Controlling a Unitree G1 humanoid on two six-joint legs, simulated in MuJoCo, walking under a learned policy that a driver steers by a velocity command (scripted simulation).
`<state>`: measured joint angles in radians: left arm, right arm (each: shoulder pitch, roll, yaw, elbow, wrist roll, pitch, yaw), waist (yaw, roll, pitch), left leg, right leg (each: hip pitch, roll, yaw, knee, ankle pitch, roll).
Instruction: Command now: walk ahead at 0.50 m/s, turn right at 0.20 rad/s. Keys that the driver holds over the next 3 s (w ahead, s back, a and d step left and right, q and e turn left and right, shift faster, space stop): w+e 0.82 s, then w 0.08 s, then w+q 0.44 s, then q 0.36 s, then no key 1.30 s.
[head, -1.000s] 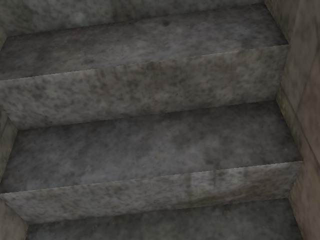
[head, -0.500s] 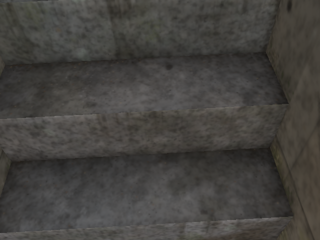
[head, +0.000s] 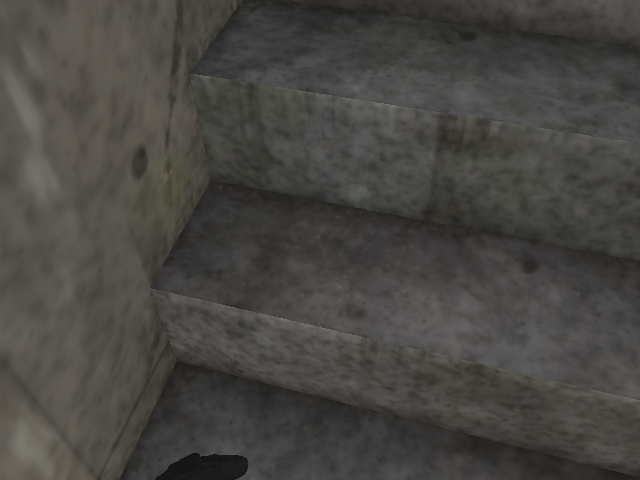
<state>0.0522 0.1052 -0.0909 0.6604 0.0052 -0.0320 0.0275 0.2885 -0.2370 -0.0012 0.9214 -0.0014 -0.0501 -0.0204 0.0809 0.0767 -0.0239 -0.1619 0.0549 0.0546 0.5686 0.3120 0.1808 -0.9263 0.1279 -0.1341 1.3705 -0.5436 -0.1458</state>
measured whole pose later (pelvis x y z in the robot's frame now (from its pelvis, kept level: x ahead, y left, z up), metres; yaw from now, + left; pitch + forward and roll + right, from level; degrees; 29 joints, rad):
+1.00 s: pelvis +0.24 -0.03 +0.23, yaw -27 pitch +0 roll +0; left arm 0.20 0.20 0.00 0.72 0.04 -0.02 0.03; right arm 0.29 -0.28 -0.05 0.82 0.01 -0.05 0.00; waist -0.04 0.02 0.01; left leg -0.50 -0.02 -0.12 1.72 -0.06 0.06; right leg -0.75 0.00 -0.12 1.17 -0.43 -0.10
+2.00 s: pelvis +0.61 -0.10 +0.54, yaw -4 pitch +5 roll -3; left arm 0.13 0.06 -0.03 0.83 0.02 -0.02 0.05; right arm 0.27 -0.14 -0.03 0.88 0.00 -0.01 -0.07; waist -0.03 0.01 -0.05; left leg -0.28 0.08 -0.05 0.54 -0.35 -0.03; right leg -0.95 -0.07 -0.01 1.81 -0.28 0.04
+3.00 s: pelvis +0.64 -0.18 +0.62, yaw -4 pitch +1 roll +2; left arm 0.32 0.25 0.04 0.87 0.01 0.07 0.02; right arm -0.02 -0.16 -0.02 0.70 0.02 0.04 -0.13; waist 0.03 0.04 0.01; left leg -0.92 0.01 -0.06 1.22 -0.35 0.00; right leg -0.23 -0.13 0.06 0.60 0.34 -0.05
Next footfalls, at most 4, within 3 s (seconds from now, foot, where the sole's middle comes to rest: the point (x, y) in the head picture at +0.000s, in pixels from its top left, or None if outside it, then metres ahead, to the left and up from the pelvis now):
0.48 left None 0.12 0.22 -0.66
0.86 right None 0.34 -0.17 -0.45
1.56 left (352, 278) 0.61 0.04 -0.24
1.98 right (610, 178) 0.60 -0.25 -0.01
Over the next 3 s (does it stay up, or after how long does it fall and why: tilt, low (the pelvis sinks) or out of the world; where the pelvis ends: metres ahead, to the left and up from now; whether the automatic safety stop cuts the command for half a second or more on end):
stays up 0.64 -0.18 0.62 its command is cut before an obstacle after 0.9 s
